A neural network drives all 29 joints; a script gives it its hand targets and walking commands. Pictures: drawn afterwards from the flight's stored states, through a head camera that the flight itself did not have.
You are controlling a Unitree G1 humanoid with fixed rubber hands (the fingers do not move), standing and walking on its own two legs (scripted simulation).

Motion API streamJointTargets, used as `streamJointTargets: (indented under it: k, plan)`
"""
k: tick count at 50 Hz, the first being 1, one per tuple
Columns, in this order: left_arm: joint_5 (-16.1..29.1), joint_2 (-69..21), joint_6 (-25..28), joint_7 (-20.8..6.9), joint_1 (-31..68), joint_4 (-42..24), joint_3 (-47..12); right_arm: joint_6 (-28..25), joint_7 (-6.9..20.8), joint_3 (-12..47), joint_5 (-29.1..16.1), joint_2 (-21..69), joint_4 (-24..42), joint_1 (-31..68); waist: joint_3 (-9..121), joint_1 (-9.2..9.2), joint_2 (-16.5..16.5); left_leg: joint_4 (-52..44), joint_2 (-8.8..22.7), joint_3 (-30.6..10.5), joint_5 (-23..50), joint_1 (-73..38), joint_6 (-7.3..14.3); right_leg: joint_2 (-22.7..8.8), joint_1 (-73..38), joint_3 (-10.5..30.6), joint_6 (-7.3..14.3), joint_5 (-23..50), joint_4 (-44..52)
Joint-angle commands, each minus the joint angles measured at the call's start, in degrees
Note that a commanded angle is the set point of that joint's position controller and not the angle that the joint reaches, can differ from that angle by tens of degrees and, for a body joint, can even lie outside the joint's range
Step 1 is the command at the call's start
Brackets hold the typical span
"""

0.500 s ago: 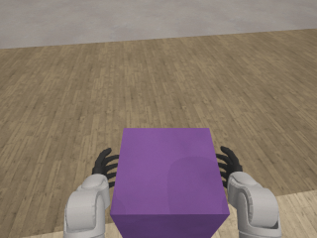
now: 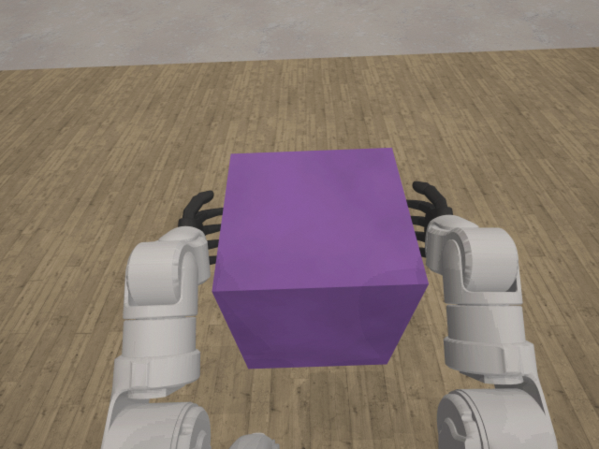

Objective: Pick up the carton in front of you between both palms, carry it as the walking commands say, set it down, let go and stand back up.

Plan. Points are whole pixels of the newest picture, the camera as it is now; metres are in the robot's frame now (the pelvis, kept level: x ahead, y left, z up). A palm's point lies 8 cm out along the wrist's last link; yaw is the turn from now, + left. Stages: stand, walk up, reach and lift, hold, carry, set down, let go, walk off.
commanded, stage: carry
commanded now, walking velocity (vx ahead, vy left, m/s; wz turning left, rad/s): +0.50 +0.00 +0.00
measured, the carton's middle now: (314, 266) +0.37 +0.02 +0.02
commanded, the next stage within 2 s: none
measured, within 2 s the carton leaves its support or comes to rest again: neither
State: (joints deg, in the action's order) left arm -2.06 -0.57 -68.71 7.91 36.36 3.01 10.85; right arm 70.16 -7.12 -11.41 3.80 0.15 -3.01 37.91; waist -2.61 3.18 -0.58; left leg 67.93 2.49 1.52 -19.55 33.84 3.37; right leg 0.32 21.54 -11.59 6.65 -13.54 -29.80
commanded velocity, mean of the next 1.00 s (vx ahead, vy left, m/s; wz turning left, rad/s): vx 0.50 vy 0.00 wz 0.00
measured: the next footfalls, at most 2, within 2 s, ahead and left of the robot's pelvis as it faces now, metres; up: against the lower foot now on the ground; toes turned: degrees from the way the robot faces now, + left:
left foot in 0.28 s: +0.36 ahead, +0.07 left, -0.03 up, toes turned +3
right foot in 0.72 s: +0.67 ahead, -0.05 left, -0.07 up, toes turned -3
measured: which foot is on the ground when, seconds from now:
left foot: up 0.00-0.26, down 0.28-0.74, up 0.76-1.00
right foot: down 0.00-0.30, up 0.32-0.70, down 0.72-1.00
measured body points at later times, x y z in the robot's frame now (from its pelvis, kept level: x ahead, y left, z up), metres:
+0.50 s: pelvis +0.35 +0.03 -0.03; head +0.42 +0.03 +0.41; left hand +0.73 +0.15 +0.04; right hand +0.70 -0.16 +0.05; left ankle +0.33 +0.07 -0.76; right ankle +0.32 -0.11 -0.69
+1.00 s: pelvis +0.67 -0.02 -0.07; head +0.74 -0.03 +0.38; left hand +1.03 +0.15 +0.00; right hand +1.05 -0.15 +0.00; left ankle +0.72 +0.13 -0.74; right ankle +0.64 -0.05 -0.80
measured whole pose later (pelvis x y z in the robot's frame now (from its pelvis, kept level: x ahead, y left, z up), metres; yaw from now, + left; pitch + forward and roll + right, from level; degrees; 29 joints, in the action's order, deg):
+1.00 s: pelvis +0.67 -0.02 -0.07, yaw +0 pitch +6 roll +2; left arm -2.8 -2.2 -65.9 7.8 32.6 1.0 12.2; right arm 66.7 -7.4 -11.8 5.1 3.2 -0.9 33.5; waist -1.8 3.9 1.1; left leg 57.0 1.5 0.0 -16.3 38.4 1.9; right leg 3.6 18.1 -6.1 8.5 -11.0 -30.0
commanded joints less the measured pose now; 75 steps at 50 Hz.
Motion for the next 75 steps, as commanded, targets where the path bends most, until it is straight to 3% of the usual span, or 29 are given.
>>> streamJointTargets:
  k: [1,10,13,14,15,16,17,19,21,25,31,34,36,37,38,39,40,41,44,50,57,60,61,62,63,64,65,67,75]
  plan:
    - [27.53,-63.19,2.04,-15.73,44.61,-6.74,-38.12,-3.50,11.29,36.64,-22.53,61.92,2.97,37.78,29.60,-0.05,4.97,-7.62,0.83,0.08,2.27,7.34,-0.49,-15.45,-28.47,17.75,5.95,24.65,7.66]
    - [23.74,-63.06,2.02,-15.36,39.50,-7.85,-38.24,-2.92,11.56,37.92,-21.94,62.12,8.19,37.68,25.65,1.84,8.04,-40.18,-2.58,4.88,26.77,-1.69,0.27,-9.61,-31.65,7.71,2.57,32.81,1.64]
    - [23.06,-62.00,1.42,-15.07,37.55,-7.09,-39.52,-2.15,12.82,37.98,-21.39,60.19,6.19,33.76,26.97,-2.13,3.95,-48.49,-5.52,9.34,33.00,-19.18,1.08,-6.44,-27.19,2.26,-1.40,37.58,-12.63]
    - [22.67,-60.98,1.29,-15.04,36.95,-6.38,-39.74,-1.89,13.33,37.70,-21.20,59.29,5.07,32.32,27.85,-4.56,1.36,-47.55,-1.79,7.06,37.12,-28.35,0.64,-4.87,-20.29,1.74,-2.67,28.08,-20.02]
    - [22.42,-59.99,1.08,-15.07,36.10,-5.29,-39.60,-1.48,13.81,36.90,-21.37,58.07,4.07,31.00,30.34,-4.90,-4.51,-37.80,7.67,-3.47,58.39,-40.18,0.07,-2.57,-8.00,3.48,-3.23,5.44,-29.18]
    - [22.88,-61.74,0.35,-14.98,37.20,-4.46,-39.55,-1.50,13.85,35.20,-19.89,56.04,1.99,31.59,36.70,-6.34,-17.48,-33.25,18.14,-22.55,65.32,-59.14,11.72,3.78,12.35,8.16,-5.13,-18.70,-43.67]
    - [22.56,-60.96,0.15,-14.80,36.10,-4.73,-39.08,-1.58,14.12,35.68,-20.93,57.07,0.66,29.09,39.23,-8.43,-17.51,-37.16,20.50,-29.14,47.29,-61.00,16.61,3.33,20.56,11.58,-4.40,-21.14,-52.08]
    - [22.62,-62.37,0.77,-14.22,40.55,-7.42,-39.26,-2.29,14.95,37.73,-24.13,61.96,5.06,34.55,33.26,-8.53,-6.28,-40.03,15.76,-24.10,38.82,-53.32,13.42,-0.11,25.16,13.30,-3.26,-15.36,-47.49]
    - [21.98,-63.00,1.60,-13.22,41.69,-9.46,-38.83,-2.96,15.28,40.78,-27.83,65.22,9.89,41.95,31.14,-7.33,-2.13,-41.24,14.07,-19.43,40.69,-45.44,10.59,-1.96,21.73,12.81,-3.45,-9.13,-39.74]
    - [19.79,-61.74,2.75,-11.39,37.65,-10.74,-38.71,-3.88,14.84,42.56,-30.33,65.32,13.38,42.62,31.75,-7.41,-4.45,-40.30,11.80,-12.95,49.52,-44.56,9.64,-1.49,21.44,10.13,-4.30,-5.79,-29.06]
    - [17.64,-57.73,2.69,-11.08,33.99,-11.58,-38.96,-3.88,15.01,42.52,-28.88,62.32,11.51,35.91,28.31,-10.35,-5.90,-37.14,2.53,-1.82,52.45,-42.29,5.69,3.88,11.44,2.38,-4.03,18.86,-0.54]
    - [16.68,-55.62,2.07,-12.15,31.54,-8.65,-38.25,-3.71,15.36,42.42,-27.58,61.31,6.92,33.28,28.53,-6.49,-6.20,-28.01,2.67,0.24,49.06,-37.78,3.50,3.97,-3.37,2.50,-1.86,28.46,7.71]
    - [16.35,-54.31,1.75,-13.14,30.21,-6.34,-36.98,-3.65,15.65,42.17,-26.95,60.88,3.75,33.34,30.15,-1.06,-1.18,-12.60,0.58,3.60,32.56,-26.03,1.13,-2.19,-20.61,6.37,-1.97,37.39,7.85]
    - [16.40,-53.79,1.40,-13.66,30.25,-4.62,-35.70,-3.57,15.71,41.40,-25.92,60.85,1.96,33.98,31.90,-1.63,5.94,-4.00,-2.26,3.72,-0.74,-13.78,0.39,-12.87,-31.08,17.36,-2.47,61.46,-3.78]
    - [15.88,-51.75,1.28,-13.91,30.83,-1.79,-34.49,-2.85,15.47,40.47,-26.55,62.13,0.01,33.07,37.72,-0.17,16.88,11.14,-8.12,-1.07,-17.72,2.64,-2.01,-22.65,-46.61,35.48,8.59,62.91,-5.91]
    - [17.33,-54.16,1.32,-14.38,29.13,-0.05,-35.04,-2.83,15.14,39.74,-25.63,61.10,0.41,32.84,40.07,1.22,15.37,17.88,-6.36,-3.48,-16.92,9.25,-0.85,-24.90,-47.44,42.85,13.47,35.79,-1.36]
    - [19.50,-57.87,1.68,-15.08,31.22,-1.43,-36.25,-3.08,14.86,39.56,-25.20,61.85,1.56,35.64,36.07,1.24,9.90,14.14,-4.13,-4.04,-12.56,10.90,-0.05,-19.91,-40.90,40.48,10.83,21.90,2.33]
    - [21.90,-60.74,1.98,-15.68,36.81,-4.62,-37.58,-3.56,14.47,39.05,-24.94,63.30,3.02,37.76,32.26,-0.09,4.05,8.72,-3.15,-3.90,-7.91,9.06,0.01,-17.54,-33.75,37.00,8.20,20.33,4.29]
    - [26.89,-66.10,2.83,-16.33,44.37,-9.30,-40.57,-4.63,12.70,38.24,-23.67,64.90,6.46,38.00,30.16,-1.12,3.18,-1.02,-1.24,-2.75,-3.25,4.21,-1.41,-15.19,-25.18,29.79,5.37,26.62,6.40]
    - [28.00,-65.23,3.81,-16.61,39.41,-10.51,-41.48,-6.32,10.33,38.95,-19.99,62.85,7.39,31.52,31.67,0.96,6.49,-14.43,-1.95,1.10,9.10,9.76,-1.57,-11.55,-32.37,20.78,2.77,48.36,2.26]
    - [26.42,-59.82,3.31,-16.20,34.44,-8.13,-41.21,-4.73,10.48,40.24,-19.51,57.27,9.18,30.95,26.42,3.35,6.79,-41.38,-6.85,6.41,29.47,-1.91,0.96,-5.59,-30.09,13.32,1.44,44.19,-3.03]
    - [25.57,-58.83,2.48,-16.20,34.34,-4.08,-40.38,-3.49,11.39,37.85,-18.71,54.94,5.32,29.10,29.34,-3.21,5.15,-47.83,-5.32,6.57,35.19,-23.53,2.51,-4.83,-20.81,8.47,-1.81,39.89,-20.05]
    - [25.17,-58.22,2.33,-16.30,34.98,-2.78,-39.86,-3.10,11.79,36.81,-18.61,53.86,4.22,28.88,30.31,-5.30,1.24,-43.76,1.32,0.21,44.21,-34.36,2.15,-2.99,-10.33,7.51,-2.57,23.93,-28.85]
    - [24.71,-58.83,1.94,-16.39,35.77,-1.15,-39.13,-2.58,12.11,35.38,-18.61,53.18,2.33,29.34,32.29,-4.34,-7.20,-32.64,12.94,-13.21,70.88,-46.67,3.58,1.40,3.83,7.25,-3.54,-15.03,-36.31]
    - [24.67,-59.16,1.22,-16.02,36.06,0.23,-38.21,-2.45,12.30,34.13,-18.36,52.32,0.16,30.06,37.41,-7.06,-16.93,-34.18,20.56,-30.89,56.42,-57.23,15.45,5.61,18.59,11.67,-5.56,-23.85,-52.12]
    - [24.38,-59.18,1.04,-15.52,37.06,-0.90,-37.51,-2.41,12.84,34.74,-19.92,54.61,-1.34,29.14,37.84,-7.36,-12.24,-38.29,19.75,-34.71,32.78,-55.50,17.28,3.10,23.78,14.15,-3.57,-21.06,-54.61]
    - [23.92,-59.96,1.17,-15.05,39.45,-2.17,-37.19,-2.69,13.51,35.80,-22.00,58.08,0.36,32.17,34.07,-7.50,-7.01,-41.40,15.77,-32.13,21.99,-48.60,15.23,1.46,24.76,13.95,-2.65,-17.36,-51.54]
    - [22.68,-61.88,1.84,-13.98,40.86,-3.44,-35.89,-2.97,14.62,38.51,-26.68,63.65,4.79,40.97,29.21,-5.62,0.31,-44.28,13.32,-25.62,23.32,-37.14,11.35,-1.26,21.20,13.82,-3.46,-11.19,-43.17]
    - [19.44,-62.33,3.75,-11.01,36.65,-7.58,-37.33,-4.53,15.01,40.32,-30.09,66.30,8.23,40.03,30.95,-7.19,-5.09,-40.92,8.34,-11.59,52.30,-42.54,5.76,-1.59,23.85,9.69,-5.19,3.30,-25.59]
